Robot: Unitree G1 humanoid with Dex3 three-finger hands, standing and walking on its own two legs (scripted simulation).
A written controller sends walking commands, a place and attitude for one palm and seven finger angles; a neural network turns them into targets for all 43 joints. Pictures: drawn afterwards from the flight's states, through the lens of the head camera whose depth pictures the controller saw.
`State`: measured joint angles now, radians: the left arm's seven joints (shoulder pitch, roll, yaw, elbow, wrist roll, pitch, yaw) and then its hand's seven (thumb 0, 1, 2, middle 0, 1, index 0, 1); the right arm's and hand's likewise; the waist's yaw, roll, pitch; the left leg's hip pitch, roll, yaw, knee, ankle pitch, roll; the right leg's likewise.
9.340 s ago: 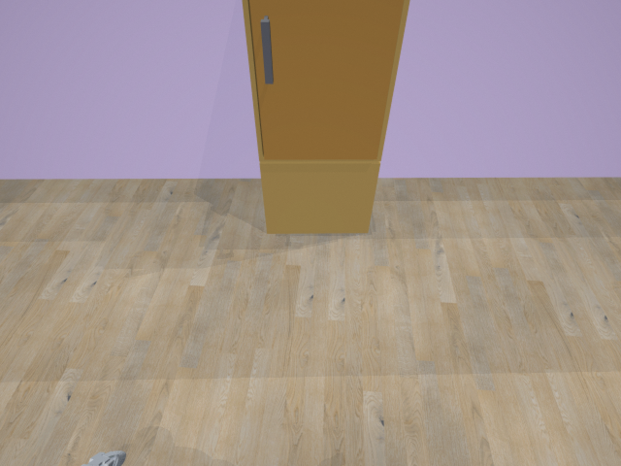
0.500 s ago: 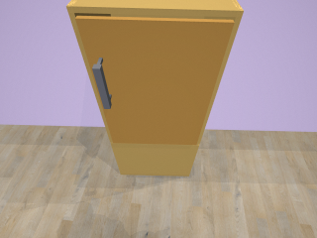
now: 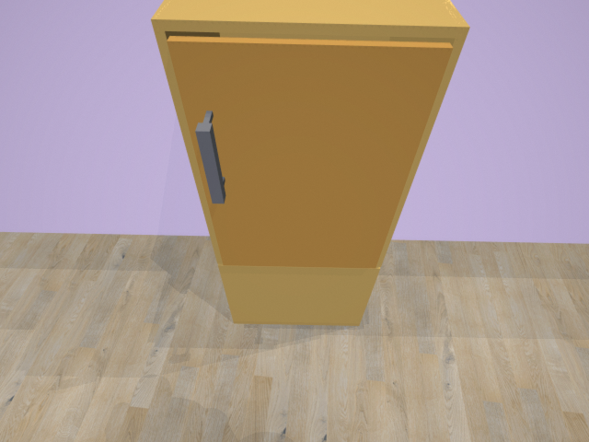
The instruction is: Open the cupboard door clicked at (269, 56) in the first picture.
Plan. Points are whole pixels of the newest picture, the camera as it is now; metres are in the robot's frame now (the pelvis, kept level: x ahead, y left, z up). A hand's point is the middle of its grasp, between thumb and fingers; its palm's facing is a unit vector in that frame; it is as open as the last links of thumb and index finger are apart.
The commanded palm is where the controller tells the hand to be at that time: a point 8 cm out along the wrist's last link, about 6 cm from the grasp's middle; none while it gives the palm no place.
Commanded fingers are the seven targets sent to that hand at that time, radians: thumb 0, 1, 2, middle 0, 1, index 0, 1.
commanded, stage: come to a stop and stand still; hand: left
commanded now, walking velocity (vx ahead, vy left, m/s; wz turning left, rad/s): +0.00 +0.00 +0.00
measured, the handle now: (214, 159) +0.56 +0.19 +0.05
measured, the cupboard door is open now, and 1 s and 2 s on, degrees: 0 0 0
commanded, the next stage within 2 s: look again from close up in 0.74 s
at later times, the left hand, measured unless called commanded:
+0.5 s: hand out of the picture +0.06 +0.17 -0.17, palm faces -0.01 -0.97 -0.23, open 7.4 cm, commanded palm none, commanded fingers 0.00 0.90 0.90 -0.20 -0.30 -0.20 -0.30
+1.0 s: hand out of the picture +0.08 +0.15 -0.16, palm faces -0.01 -0.97 -0.26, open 7.4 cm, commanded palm none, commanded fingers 0.00 0.90 0.90 -0.20 -0.30 -0.20 -0.30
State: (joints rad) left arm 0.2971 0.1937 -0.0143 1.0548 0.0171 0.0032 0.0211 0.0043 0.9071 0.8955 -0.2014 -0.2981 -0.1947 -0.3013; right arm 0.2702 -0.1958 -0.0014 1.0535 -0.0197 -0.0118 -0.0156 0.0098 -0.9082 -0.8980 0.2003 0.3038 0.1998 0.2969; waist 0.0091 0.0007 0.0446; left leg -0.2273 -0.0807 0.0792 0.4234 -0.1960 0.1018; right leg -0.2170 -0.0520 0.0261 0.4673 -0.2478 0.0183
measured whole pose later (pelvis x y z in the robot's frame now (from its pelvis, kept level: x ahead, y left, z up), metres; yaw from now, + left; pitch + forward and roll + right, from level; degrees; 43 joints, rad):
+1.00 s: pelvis +0.04 -0.06 +0.00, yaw +0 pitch -1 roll +1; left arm 0.20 0.25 -0.02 1.09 0.01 -0.02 0.01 0.00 0.91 0.90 -0.20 -0.30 -0.20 -0.30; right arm 0.16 -0.24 0.01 1.13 -0.02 -0.03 -0.02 0.01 -0.91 -0.90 0.20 0.30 0.20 0.30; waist 0.01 -0.01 0.04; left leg -0.15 -0.01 0.05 0.39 -0.23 0.02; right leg -0.13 0.02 0.00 0.42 -0.28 -0.03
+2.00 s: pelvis -0.02 -0.07 -0.08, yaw +3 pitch +10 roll -2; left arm 0.30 0.26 0.23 0.07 -0.31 -0.48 -0.36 0.01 0.40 0.68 -0.24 -0.62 -0.23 -0.62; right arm 0.19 -0.24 0.01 0.58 0.02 -0.27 -0.09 0.02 -0.90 -0.90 0.20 0.30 0.20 0.30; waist 0.04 0.02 -0.09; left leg -0.83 0.01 -0.05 1.12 -0.47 -0.01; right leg -0.75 0.03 -0.12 1.08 -0.52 -0.06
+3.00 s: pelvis +0.00 -0.05 -0.03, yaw +3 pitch +4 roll -2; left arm -0.07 0.43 0.42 0.34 -0.36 -0.17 -0.47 -0.01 -0.50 0.30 -0.30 -1.20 -0.30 -1.20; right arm 0.27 -0.27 0.06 0.60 0.05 -0.23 -0.12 0.02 -0.90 -0.90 0.20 0.30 0.20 0.30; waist 0.02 0.04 -0.05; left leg -0.50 0.00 -0.01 0.78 -0.35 0.03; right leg -0.43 0.02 -0.06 0.73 -0.37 -0.02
